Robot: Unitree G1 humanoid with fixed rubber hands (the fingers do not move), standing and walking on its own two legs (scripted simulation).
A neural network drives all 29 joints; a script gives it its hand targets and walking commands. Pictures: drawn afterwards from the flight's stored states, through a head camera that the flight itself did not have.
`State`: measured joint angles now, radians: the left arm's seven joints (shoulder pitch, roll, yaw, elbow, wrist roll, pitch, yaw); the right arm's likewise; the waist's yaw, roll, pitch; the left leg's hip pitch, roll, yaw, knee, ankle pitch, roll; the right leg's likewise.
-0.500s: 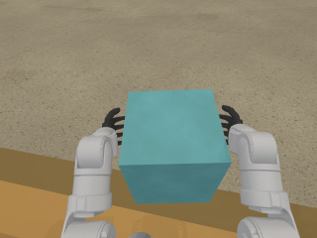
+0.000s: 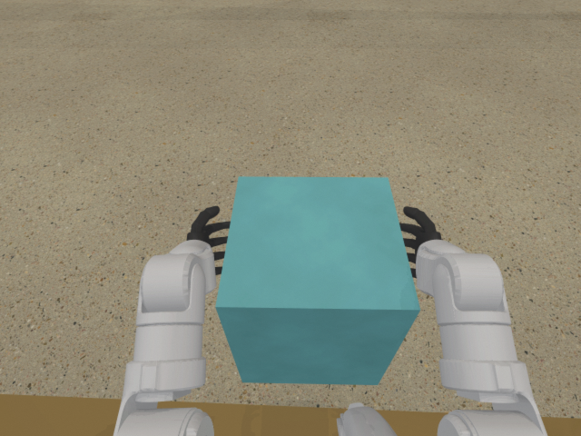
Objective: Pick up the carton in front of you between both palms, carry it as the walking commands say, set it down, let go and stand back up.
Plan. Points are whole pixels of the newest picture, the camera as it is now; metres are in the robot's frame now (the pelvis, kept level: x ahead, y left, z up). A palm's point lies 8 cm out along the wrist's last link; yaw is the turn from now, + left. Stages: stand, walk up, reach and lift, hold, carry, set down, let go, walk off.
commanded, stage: carry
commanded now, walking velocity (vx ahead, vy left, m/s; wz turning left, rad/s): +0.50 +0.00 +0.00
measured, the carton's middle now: (311, 285) +0.34 -0.03 +0.00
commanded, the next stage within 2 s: none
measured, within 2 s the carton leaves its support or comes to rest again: neither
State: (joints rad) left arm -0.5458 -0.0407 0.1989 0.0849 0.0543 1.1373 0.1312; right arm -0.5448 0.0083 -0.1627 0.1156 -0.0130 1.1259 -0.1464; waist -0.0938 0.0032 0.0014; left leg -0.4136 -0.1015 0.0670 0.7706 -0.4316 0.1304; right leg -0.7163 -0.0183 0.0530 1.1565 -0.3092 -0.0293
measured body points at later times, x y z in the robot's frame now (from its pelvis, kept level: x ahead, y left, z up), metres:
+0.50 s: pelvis +0.35 -0.03 -0.11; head +0.40 -0.03 +0.34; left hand +0.69 +0.16 -0.04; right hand +0.72 -0.14 -0.05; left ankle +0.50 +0.11 -0.79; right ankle +0.26 -0.08 -0.81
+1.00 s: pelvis +0.71 -0.01 -0.18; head +0.77 +0.00 +0.26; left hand +1.08 +0.12 -0.12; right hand +1.06 -0.19 -0.11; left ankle +0.61 +0.05 -0.91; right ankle +0.86 -0.14 -0.86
